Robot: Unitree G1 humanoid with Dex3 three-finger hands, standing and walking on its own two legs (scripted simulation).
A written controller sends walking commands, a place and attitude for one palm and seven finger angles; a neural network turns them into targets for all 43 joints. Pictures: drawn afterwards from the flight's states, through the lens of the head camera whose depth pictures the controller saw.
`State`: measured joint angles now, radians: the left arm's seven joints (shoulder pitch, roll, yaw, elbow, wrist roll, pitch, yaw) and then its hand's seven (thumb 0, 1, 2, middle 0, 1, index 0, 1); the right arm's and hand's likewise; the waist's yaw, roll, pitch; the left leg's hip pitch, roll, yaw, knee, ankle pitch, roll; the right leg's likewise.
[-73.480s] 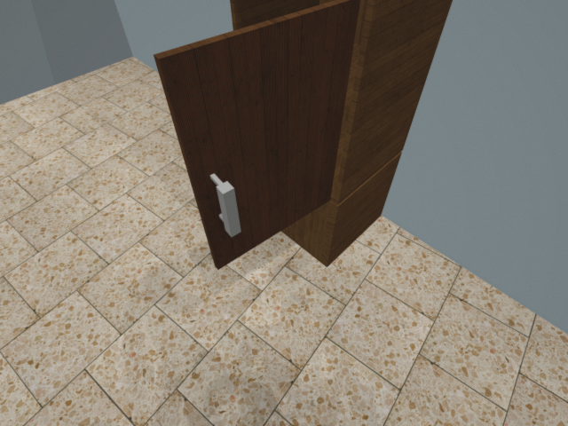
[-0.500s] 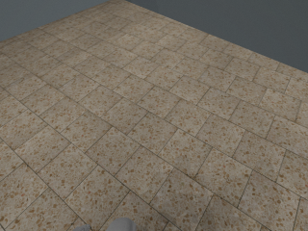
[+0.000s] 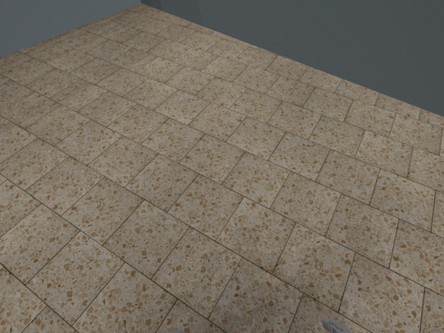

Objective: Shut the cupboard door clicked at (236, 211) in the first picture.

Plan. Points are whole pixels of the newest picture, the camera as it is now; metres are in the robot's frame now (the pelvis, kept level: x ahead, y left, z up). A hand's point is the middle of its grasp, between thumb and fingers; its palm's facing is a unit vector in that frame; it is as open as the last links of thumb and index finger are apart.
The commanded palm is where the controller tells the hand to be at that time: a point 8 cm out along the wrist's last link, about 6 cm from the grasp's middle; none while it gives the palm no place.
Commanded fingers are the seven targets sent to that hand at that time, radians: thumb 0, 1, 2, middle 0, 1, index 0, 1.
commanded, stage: turn to face it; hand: left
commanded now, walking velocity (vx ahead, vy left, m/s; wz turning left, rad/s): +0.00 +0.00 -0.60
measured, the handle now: out of the picture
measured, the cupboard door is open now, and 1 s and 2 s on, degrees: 10 10 10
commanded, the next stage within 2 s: none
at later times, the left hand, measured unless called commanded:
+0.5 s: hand (143, 310) +0.18 +0.20 -0.17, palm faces -0.25 -0.94 -0.22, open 7.4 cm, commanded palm none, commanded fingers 0.00 0.90 0.90 -0.20 -0.30 -0.20 -0.30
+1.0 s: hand (193, 289) +0.23 +0.09 -0.15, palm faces -0.56 -0.79 -0.24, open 7.3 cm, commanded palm none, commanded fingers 0.00 0.90 0.90 -0.20 -0.30 -0.20 -0.30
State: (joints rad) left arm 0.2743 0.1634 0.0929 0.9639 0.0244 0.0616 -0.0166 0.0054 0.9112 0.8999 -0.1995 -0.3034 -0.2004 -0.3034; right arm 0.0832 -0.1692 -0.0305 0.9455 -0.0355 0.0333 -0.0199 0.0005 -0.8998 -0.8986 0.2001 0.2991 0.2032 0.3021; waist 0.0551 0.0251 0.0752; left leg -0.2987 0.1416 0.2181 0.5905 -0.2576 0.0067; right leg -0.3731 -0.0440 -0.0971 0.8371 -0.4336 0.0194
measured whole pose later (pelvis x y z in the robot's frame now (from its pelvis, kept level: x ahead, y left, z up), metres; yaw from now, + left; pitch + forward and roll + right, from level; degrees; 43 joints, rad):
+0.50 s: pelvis +0.03 +0.01 +0.00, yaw -18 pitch +1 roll -1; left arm 0.17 0.28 0.09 0.89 0.02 0.08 -0.02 0.01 0.91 0.90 -0.20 -0.30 -0.20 -0.30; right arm 0.19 -0.22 -0.02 0.88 -0.03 0.01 -0.03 0.00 -0.90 -0.90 0.20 0.30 0.20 0.30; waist 0.01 -0.06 0.08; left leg -0.29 0.04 0.06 0.56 -0.29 0.00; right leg -0.45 0.05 0.07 0.91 -0.48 0.02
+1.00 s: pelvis +0.03 -0.01 +0.01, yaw -35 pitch +1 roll +0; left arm 0.16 0.22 0.05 0.87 0.02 0.05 -0.01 0.00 0.91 0.90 -0.20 -0.30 -0.20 -0.30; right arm 0.16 -0.26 -0.05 0.89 -0.02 0.06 -0.02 0.01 -0.90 -0.90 0.20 0.30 0.20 0.30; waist -0.01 0.00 0.10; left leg -0.48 0.07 0.03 0.98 -0.41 -0.09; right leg -0.26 0.03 0.05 0.51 -0.27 -0.02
